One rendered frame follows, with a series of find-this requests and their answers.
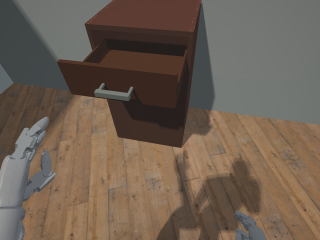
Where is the drawer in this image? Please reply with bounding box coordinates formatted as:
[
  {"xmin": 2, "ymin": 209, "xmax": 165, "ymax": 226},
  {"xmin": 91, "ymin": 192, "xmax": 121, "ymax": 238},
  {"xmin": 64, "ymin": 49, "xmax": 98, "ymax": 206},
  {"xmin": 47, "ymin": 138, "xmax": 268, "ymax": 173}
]
[{"xmin": 57, "ymin": 38, "xmax": 188, "ymax": 109}]

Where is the handle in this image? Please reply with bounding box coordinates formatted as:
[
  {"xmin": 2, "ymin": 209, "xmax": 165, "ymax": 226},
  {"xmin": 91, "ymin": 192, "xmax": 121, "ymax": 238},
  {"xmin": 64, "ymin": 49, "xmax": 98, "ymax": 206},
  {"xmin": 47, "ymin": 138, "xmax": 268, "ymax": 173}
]
[{"xmin": 94, "ymin": 83, "xmax": 134, "ymax": 101}]

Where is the robot left hand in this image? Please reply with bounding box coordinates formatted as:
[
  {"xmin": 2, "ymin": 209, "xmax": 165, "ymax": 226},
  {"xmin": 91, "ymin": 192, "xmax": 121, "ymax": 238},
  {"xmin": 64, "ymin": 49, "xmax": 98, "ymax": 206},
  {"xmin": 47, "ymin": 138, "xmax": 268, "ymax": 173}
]
[{"xmin": 0, "ymin": 117, "xmax": 56, "ymax": 208}]

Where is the robot right hand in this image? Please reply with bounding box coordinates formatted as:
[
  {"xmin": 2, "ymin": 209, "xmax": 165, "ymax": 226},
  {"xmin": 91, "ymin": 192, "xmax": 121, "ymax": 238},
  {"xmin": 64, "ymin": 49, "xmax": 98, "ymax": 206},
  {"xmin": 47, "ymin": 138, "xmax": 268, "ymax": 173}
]
[{"xmin": 235, "ymin": 211, "xmax": 268, "ymax": 240}]

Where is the left robot forearm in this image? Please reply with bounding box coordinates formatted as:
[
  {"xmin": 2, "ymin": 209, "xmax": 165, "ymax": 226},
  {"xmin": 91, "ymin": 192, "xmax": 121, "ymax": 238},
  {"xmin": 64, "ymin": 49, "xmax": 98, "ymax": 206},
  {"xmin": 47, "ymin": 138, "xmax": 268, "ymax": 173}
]
[{"xmin": 0, "ymin": 206, "xmax": 26, "ymax": 240}]

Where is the cabinet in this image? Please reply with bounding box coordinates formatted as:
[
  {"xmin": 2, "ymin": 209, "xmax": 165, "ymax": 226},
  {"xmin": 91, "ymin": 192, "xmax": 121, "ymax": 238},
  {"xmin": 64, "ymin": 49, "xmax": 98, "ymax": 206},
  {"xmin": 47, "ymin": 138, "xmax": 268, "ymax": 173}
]
[{"xmin": 84, "ymin": 0, "xmax": 202, "ymax": 148}]

